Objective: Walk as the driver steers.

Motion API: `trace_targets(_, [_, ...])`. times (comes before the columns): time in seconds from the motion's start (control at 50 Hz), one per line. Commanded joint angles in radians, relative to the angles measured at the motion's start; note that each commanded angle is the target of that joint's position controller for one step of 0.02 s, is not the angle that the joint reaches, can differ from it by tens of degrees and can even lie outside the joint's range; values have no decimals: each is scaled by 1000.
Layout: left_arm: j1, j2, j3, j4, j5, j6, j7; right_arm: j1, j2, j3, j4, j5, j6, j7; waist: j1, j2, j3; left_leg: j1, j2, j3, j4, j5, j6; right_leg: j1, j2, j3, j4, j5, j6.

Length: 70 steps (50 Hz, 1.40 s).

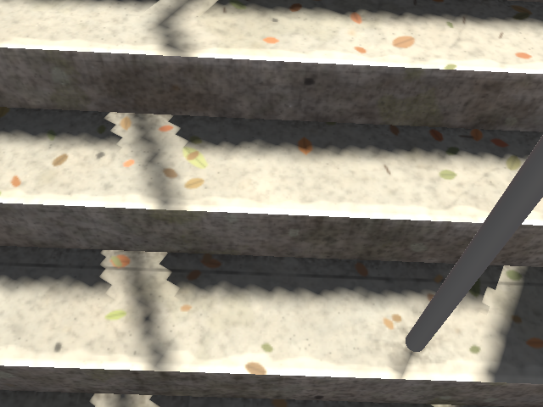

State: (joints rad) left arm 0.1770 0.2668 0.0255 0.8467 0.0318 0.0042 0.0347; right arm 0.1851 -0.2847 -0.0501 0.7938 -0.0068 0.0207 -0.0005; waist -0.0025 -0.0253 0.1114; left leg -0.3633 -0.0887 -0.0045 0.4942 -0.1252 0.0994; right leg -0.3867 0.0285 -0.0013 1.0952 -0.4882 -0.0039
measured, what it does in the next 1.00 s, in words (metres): walks ahead, turning left: right foot, then left foot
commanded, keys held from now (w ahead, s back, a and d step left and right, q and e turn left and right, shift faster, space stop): q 0.06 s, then w+q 0.58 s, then w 0.28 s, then w+e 0.08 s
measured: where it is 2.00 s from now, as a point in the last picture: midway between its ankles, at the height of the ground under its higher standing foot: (182, 186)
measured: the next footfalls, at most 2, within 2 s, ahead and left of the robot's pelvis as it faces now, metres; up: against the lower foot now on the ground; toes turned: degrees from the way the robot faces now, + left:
right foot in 0.30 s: +0.10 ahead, -0.14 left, +0.00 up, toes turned +15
left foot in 0.70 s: +0.21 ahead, +0.16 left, +0.00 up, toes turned +27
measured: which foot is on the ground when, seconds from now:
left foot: down 0.00-0.30, up 0.32-0.68, down 0.70-1.00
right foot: up 0.00-0.28, down 0.30-0.72, up 0.74-1.00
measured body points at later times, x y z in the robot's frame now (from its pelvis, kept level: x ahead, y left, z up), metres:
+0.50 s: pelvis +0.08 -0.03 +0.02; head +0.10 -0.04 +0.47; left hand +0.03 +0.27 -0.09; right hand +0.31 -0.24 -0.09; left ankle +0.07 +0.11 -0.66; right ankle +0.06 -0.15 -0.73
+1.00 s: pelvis +0.23 +0.09 +0.01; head +0.23 +0.11 +0.46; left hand +0.19 +0.36 -0.12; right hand +0.40 -0.11 -0.11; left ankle +0.17 +0.14 -0.73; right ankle +0.27 -0.01 -0.57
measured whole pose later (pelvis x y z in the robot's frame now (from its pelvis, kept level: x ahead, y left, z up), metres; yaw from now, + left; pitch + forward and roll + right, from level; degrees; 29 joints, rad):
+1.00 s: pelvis +0.23 +0.09 +0.01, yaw +29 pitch +1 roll +0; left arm 0.23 0.24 0.02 0.86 0.04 -0.01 0.00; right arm 0.31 -0.24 -0.02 0.89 -0.03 -0.07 0.00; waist 0.00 -0.04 -0.02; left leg -0.14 -0.10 0.01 0.33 -0.21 0.10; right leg -0.72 -0.05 -0.04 1.53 -0.40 -0.01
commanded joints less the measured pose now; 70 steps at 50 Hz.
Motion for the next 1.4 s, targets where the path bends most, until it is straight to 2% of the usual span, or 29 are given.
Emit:
trace_targets(0.02, [86,92,18,-20,1,9,5,19,-129,-34,-47,-5,20,-14,12,104,-164,160,248,-315,-201,297,146,-34,-11,42,-40,54,10])
trace_targets(0.04, [10,137,39,-54,-39,-1,21,-87,-152,-45,-128,9,-6,-31,14,102,-220,187,265,-384,-228,178,144,-70,-3,95,-84,42,45])
trace_targets(0.06, [0,140,42,-51,-42,-3,35,-97,-171,-50,-130,10,-18,-33,7,107,-236,215,262,-394,-227,76,130,-70,-6,114,-145,56,59])
trace_targets(0.08, [54,93,20,-25,13,18,13,36,-170,-51,-34,-2,-5,-18,-3,96,-205,194,228,-350,-226,-19,125,-44,-13,58,-172,87,52])
trace_targets(0.1, [46,80,19,-31,17,24,1,63,-167,-53,-24,-3,0,-11,-14,116,-191,170,203,-363,-251,-176,122,-40,-7,46,-215,90,56])
trace_targets(0.22, [-1,106,20,-55,-2,-15,-13,-3,-196,-71,-20,-24,6,11,-6,151,-146,47,194,-485,-298,-456,114,81,19,34,-414,59,36])
trace_targets(0.28, [132,97,14,-30,-10,-30,8,-85,-175,-74,-40,-12,11,12,92,130,-111,-132,98,-424,-222,-474,24,342,40,4,-732,144,-23])
trace_targets(0.3, [205,162,31,-17,1,-37,23,-125,-127,-64,-72,-7,1,10,124,42,-96,-287,17,-325,-91,-483,-47,473,-70,99,-868,55,-56])
trace_targets(0.32, [186,289,62,-32,18,-39,31,-131,-28,-35,-115,17,-15,16,109,-253,-132,-415,-101,-128,230,-430,-75,489,-371,495,-1022,-249,-138])
trace_targets(0.34, [89,301,75,-49,37,-43,28,-136,-114,-47,-110,-27,-22,17,61,-121,-60,-413,3,-140,369,-298,-83,329,-446,578,-1043,-291,-176])
trace_targets(0.42, [35,149,40,-68,-4,-77,21,-31,-114,-53,-52,-49,-20,64,0,-79,-56,-360,66,-96,591,-111,-112,321,-273,228,-1000,48,-118])
trace_targets(0.64, [216,176,60,5,-1,-89,-17,-271,-64,1,-160,-40,-26,77,88,-147,-58,-140,69,117,138,-182,-65,369,-265,-90,-819,715,-85])
trace_targets(0.7, [194,181,54,8,-21,-84,-18,-14,-64,-7,-79,-52,-42,51,-48,-101,-238,246,-28,125,-72,-32,14,314,-221,-151,-427,1144,-62])
trace_targets(0.72, [149,140,34,-32,-29,-87,-20,145,-109,-21,-38,-72,-54,40,-124,-25,-345,521,137,-65,-95,8,35,89,-207,-160,-202,802,-31])
trace_targets(0.74, [165,0,-2,-100,-23,-92,-39,197,-254,-45,-25,-63,-57,22,-79,311,-406,761,451,-512,-118,327,147,-296,-48,-173,81,-43,21])
trace_targets(0.76, [164,109,23,-31,-11,-75,-26,262,-261,-62,-3,-31,-51,5,-138,164,-451,680,444,-463,-118,431,219,-258,-70,-20,264,11,1])
trace_targets(0.8, [117,90,8,-31,-9,-85,-30,93,-130,-27,-24,-22,-64,7,-49,43,-243,439,357,-292,-173,334,182,-266,-136,7,218,152,-12])
trace_targets(0.92, [195,38,3,12,15,-25,-48,88,-84,-2,24,-9,-97,11,40,127,-170,187,260,-132,-224,509,155,-168,-86,-60,264,170,15])
trace_targets(1.0, [-46,-3,6,-80,0,-15,-12,268,-65,1,112,-29,-98,-9,-53,163,-68,383,382,-302,-297,67,249,-732,-57,-9,860,-20,-37])
trace_targets(1.1, [-211,-102,-39,-200,-18,-34,11,334,-47,20,202,-54,-126,-21,-15,30,-24,445,413,-206,-316,-195,122,-1134,13,108,1171,-103,-111])
trace_targets(1.16, [-349,-152,-82,-331,-8,-13,10,306,-28,47,248,-19,-132,-20,19,6,46,210,321,-39,-411,-195,50,-1041,-23,3,917,-96,-101])
trace_targets(1.2, [-340,-132,-96,-381,6,9,-10,296,-56,51,254,12,-121,-54,24,11,-16,96,296,57,-566,192,66,-681,-64,-125,573,-25,-101])
trace_targets(1.22, [-355,-150,-104,-371,-3,9,-12,291,-53,59,252,36,-112,-63,20,15,-53,110,286,120,-556,574,53,-488,-56,-169,408,-28,-120])
trace_targets(1.26, [-111,-124,-90,-256,-18,22,-6,248,-180,34,188,53,-124,-66,98,150,-316,212,325,184,-261,1701,89,-126,83,-279,373,21,-123])
trace_targets(1.3, [118,-43,-51,-178,1,0,-19,242,-213,5,150,52,-119,-33,184,289,-435,399,369,176,178,1835,64,5,144,-178,48,-45,-181])
trace_targets(1.32, [212,67,0,-116,8,-6,-19,239,-171,5,91,38,-125,-19,209,174,-446,85,286,133,500,1353,9,237,30,225,-107,4,-268])
trace_targets(1.34, [284,232,52,-51,4,14,3,140,-95,10,19,10,-130,27,187,-187,-464,-240,21,71,933,-9,-63,372,-203,852,-569,215,-369])
trace_targets(1.36, [188,240,71,-55,-9,13,10,151,-38,21,-13,-46,-127,45,119,-91,-416,-365,51,-123,1159,-58,-46,317,-232,1034,-697,101,-350])
trace_targets(1.4, [101,90,43,-2,-5,-4,-2,67,52,39,-69,-50,-113,40,25,63,-124,-497,89,-88,1300,-15,-39,20,-176,787,-649,-75,-294])
Velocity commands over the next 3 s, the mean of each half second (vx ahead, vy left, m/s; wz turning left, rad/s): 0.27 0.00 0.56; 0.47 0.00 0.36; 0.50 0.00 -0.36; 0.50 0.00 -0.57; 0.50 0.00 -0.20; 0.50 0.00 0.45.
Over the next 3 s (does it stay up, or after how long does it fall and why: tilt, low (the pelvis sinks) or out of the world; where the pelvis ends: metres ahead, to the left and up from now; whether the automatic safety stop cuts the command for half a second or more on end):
stays up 1.34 0.21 0.65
